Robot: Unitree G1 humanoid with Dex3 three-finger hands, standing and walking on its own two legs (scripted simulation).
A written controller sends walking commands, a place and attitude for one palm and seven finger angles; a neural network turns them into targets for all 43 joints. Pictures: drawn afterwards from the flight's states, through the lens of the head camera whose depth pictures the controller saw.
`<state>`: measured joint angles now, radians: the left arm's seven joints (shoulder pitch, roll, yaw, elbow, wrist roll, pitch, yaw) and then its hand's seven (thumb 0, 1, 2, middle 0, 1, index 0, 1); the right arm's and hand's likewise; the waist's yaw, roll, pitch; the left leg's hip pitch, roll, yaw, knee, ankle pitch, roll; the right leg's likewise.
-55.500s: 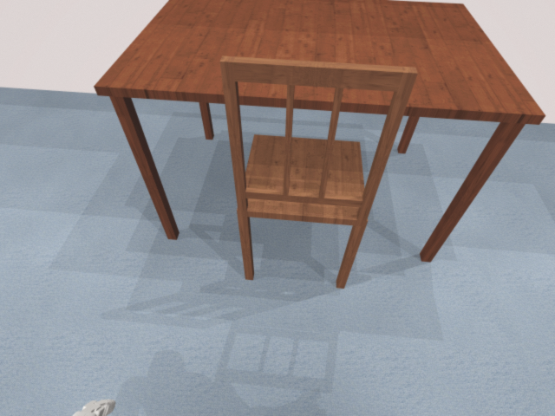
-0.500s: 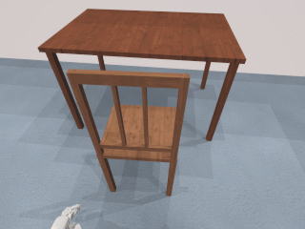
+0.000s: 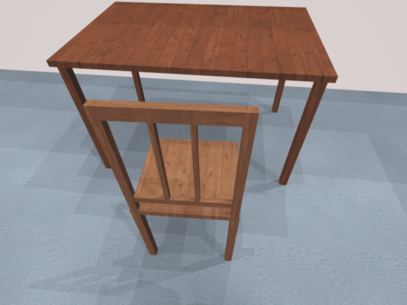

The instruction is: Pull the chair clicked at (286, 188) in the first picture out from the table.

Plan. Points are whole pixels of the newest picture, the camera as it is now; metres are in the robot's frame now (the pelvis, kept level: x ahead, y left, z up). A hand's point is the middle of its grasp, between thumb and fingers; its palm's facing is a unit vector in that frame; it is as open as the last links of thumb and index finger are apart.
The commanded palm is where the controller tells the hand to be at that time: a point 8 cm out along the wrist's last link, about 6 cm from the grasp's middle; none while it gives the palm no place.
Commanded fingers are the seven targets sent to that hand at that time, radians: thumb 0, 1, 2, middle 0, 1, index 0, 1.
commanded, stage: let the arm hang, fingers relaxed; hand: left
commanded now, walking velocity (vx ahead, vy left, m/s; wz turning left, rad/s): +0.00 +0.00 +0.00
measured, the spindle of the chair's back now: (160, 165) +0.49 +0.16 -0.07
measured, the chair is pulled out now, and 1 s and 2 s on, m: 0.34 0.34 0.34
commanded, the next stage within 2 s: look to check the result in 0.40 s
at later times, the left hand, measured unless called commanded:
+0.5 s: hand out of the picture +0.00 +0.16 -0.18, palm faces +0.02 -0.99 -0.16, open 7.3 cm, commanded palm none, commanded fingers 0.00 0.90 0.90 -0.20 -0.30 -0.20 -0.30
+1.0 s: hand out of the picture +0.01 +0.17 -0.18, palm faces +0.03 -0.98 -0.17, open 7.3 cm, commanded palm none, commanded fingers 0.00 0.90 0.90 -0.20 -0.30 -0.20 -0.30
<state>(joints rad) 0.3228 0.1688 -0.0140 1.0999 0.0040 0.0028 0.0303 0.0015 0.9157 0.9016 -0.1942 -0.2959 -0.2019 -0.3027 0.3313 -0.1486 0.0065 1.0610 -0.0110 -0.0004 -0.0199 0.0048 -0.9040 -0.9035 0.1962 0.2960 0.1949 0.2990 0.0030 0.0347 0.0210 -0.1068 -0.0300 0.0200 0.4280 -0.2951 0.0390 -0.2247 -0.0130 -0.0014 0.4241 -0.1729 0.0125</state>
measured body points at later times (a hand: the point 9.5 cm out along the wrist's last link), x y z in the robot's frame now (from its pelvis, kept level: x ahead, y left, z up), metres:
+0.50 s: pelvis +0.02 +0.00 +0.00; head +0.03 +0.00 +0.45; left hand +0.00 +0.21 -0.16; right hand -0.02 -0.20 -0.16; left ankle -0.04 +0.09 -0.74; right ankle +0.04 -0.13 -0.74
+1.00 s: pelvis +0.03 +0.01 +0.00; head +0.04 +0.00 +0.45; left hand +0.01 +0.22 -0.16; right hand +0.00 -0.20 -0.16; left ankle -0.04 +0.09 -0.74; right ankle +0.04 -0.13 -0.74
